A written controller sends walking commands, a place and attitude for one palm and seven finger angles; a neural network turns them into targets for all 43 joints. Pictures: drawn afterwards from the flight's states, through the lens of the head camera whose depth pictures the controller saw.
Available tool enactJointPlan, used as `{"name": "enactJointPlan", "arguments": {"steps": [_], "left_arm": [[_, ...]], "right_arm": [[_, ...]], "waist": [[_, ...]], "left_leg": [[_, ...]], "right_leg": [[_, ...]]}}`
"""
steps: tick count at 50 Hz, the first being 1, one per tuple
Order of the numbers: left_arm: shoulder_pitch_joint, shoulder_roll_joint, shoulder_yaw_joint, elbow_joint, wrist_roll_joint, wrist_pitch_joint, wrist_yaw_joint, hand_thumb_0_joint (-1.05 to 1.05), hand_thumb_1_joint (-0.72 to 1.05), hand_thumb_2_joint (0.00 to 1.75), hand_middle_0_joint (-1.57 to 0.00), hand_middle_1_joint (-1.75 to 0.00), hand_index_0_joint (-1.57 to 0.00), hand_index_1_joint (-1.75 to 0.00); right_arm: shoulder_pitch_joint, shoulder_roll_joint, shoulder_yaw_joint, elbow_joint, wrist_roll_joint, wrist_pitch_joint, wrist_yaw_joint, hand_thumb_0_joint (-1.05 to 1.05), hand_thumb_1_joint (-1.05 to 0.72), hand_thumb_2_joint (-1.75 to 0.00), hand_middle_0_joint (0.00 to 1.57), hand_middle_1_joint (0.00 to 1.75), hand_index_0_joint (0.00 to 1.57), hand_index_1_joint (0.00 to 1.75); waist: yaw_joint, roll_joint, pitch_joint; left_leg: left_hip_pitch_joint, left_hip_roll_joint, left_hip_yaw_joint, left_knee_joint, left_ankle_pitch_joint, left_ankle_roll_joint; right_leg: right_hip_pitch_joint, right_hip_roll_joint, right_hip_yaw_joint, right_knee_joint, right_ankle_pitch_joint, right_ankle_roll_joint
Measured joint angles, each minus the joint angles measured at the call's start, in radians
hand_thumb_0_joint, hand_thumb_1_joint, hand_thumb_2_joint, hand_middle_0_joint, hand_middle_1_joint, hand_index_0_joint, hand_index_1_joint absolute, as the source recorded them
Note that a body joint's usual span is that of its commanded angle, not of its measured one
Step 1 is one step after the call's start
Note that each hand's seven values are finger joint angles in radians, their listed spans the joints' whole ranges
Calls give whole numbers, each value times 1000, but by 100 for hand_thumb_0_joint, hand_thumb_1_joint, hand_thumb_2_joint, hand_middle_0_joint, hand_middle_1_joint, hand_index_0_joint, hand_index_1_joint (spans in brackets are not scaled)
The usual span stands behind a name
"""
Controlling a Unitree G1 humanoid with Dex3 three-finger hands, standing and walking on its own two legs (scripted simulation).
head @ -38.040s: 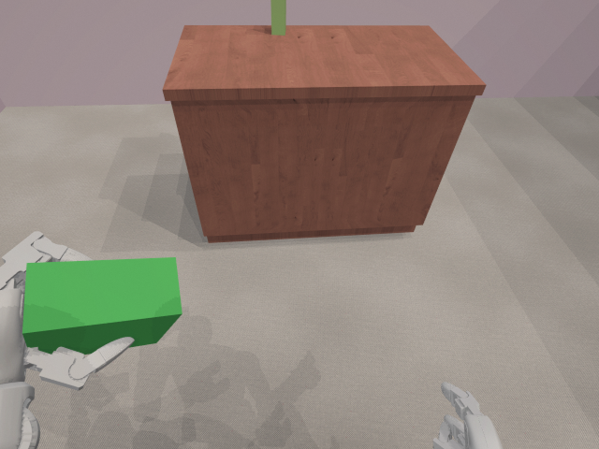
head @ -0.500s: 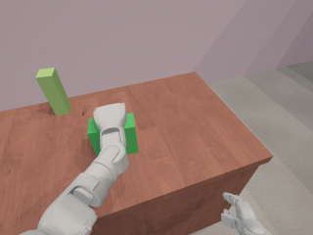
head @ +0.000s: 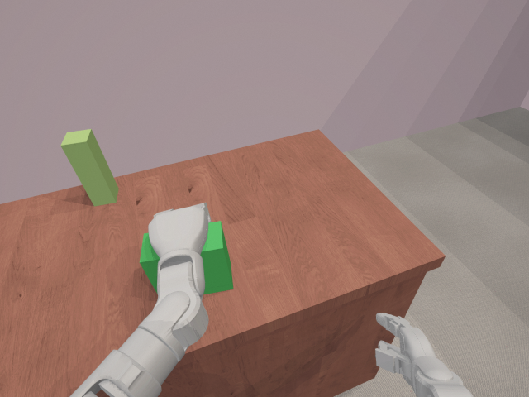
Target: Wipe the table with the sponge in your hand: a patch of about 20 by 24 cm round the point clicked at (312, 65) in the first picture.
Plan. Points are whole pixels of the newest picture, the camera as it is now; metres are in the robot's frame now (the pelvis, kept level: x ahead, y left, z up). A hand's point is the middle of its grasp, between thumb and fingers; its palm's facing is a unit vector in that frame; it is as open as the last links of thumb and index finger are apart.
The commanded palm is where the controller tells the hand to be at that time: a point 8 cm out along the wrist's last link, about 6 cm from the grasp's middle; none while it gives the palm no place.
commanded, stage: wipe back along the third lane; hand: left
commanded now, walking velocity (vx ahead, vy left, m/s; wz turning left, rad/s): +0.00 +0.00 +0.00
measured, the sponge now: (193, 269) +0.32 +0.17 +0.02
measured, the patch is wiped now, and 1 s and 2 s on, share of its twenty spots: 1.00 1.00 1.00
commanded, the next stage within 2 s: slide back across to the middle lane in 0.50 s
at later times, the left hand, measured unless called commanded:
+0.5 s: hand (197, 267) +0.29 +0.15 +0.07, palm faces +0.06 -0.09 -0.99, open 10.2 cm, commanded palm +0.23 +0.13 +0.11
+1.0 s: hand (187, 278) +0.27 +0.15 +0.08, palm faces +0.09 -0.21 -0.97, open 10.2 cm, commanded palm +0.22 +0.16 +0.13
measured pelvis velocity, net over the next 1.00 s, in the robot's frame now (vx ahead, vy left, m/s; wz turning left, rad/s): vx -0.01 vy -0.03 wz -0.02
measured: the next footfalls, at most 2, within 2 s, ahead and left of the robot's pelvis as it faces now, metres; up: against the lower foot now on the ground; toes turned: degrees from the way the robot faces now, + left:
none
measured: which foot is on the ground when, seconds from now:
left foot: down 0.00-1.00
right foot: down 0.00-1.00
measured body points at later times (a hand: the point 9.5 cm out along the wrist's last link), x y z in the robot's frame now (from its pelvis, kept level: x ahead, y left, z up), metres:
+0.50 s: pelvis -0.01 -0.03 +0.00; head -0.05 -0.07 +0.45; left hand +0.28 +0.15 +0.12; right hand +0.23 -0.24 -0.08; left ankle +0.00 +0.09 -0.74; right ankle -0.01 -0.10 -0.74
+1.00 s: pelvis -0.01 -0.03 +0.00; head -0.05 -0.08 +0.45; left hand +0.26 +0.16 +0.13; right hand +0.26 -0.23 -0.06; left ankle +0.00 +0.09 -0.74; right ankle -0.01 -0.10 -0.74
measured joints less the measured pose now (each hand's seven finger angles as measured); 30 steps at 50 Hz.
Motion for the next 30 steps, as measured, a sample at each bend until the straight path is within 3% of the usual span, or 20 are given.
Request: {"name": "enactJointPlan", "arguments": {"steps": [13,30], "left_arm": [[20,-1,15,19,-9,-17,9,0,-49,105,-64,-140,-70,-137],[180,35,48,-154,-8,-42,5,0,-48,104,-61,-142,-70,-137]], "right_arm": [[8,8,1,10,2,-17,-9,1,-91,-90,20,30,20,30],[10,-17,-15,10,-1,-41,-2,1,-91,-90,20,30,20,30]], "waist": [[2,9,6],[1,23,12]], "left_leg": [[11,15,-5,-9,19,-23],[45,37,0,-15,8,-41]], "right_leg": [[1,15,-6,9,13,-21],[32,37,0,1,9,-41]]}}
